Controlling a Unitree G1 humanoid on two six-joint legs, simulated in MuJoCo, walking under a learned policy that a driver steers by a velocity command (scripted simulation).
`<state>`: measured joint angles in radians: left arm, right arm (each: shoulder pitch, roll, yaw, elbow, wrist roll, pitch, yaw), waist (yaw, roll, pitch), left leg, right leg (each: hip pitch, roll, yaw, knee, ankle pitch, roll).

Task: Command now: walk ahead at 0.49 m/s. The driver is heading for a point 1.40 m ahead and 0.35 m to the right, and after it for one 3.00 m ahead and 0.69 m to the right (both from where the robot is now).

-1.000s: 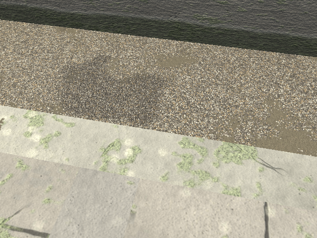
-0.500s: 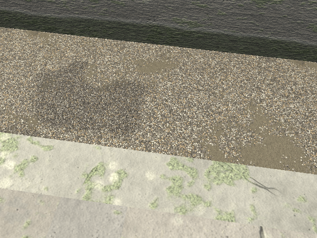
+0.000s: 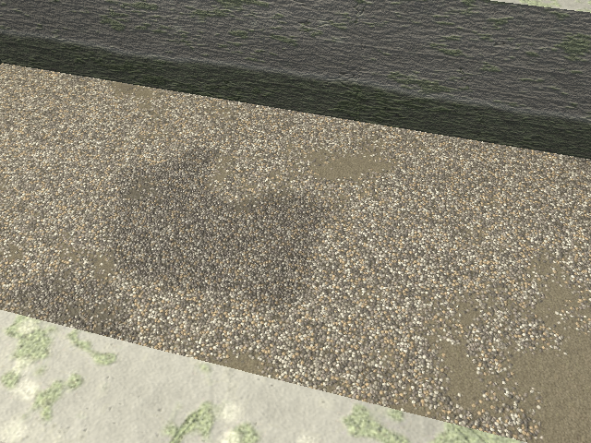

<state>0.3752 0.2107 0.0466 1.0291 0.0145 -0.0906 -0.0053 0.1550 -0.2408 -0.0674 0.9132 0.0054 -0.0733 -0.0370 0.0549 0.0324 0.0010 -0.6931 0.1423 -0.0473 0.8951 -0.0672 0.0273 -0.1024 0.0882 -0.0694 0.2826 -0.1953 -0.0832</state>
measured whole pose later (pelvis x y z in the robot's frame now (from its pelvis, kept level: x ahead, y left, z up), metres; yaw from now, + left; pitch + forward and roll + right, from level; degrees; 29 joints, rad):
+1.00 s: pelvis +0.33 -0.04 -0.02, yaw -27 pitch +0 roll +1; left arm 0.28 0.19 0.00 0.64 0.00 0.02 0.00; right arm 0.09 -0.21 -0.01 0.64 -0.03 0.09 -0.02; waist 0.02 0.01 -0.03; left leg -0.54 0.00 -0.02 0.94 -0.34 -0.07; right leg -0.36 0.12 0.05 0.59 -0.23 -0.09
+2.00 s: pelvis +0.40 -0.04 +0.00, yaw -27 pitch +0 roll +0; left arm 0.22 0.25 -0.07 0.65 0.05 0.05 -0.03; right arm 0.20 -0.25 0.08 0.63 -0.05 0.08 0.01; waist 0.00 0.00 -0.01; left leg -0.09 -0.09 0.00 0.27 -0.18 0.08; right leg -0.14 0.04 0.05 0.35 -0.22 -0.04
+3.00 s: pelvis +0.40 -0.07 -0.02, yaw -27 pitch -2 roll +0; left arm 0.09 0.15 -0.06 0.62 0.01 0.07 0.02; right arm 0.14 -0.15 0.05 0.60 -0.02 0.07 -0.02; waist 0.01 -0.01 0.01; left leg -0.19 -0.05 -0.01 0.61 -0.38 0.04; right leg -0.20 0.09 0.02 0.61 -0.37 -0.08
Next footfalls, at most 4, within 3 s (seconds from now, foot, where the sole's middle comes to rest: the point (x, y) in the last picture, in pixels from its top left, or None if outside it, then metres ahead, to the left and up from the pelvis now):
0.20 left None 0.29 0.15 -0.78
0.68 right None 0.38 -0.14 -0.78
1.10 left None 0.45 0.02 -0.78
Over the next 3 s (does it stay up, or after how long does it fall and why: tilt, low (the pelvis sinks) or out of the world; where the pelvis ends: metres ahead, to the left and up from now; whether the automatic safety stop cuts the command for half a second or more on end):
stays up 0.40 -0.07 -0.02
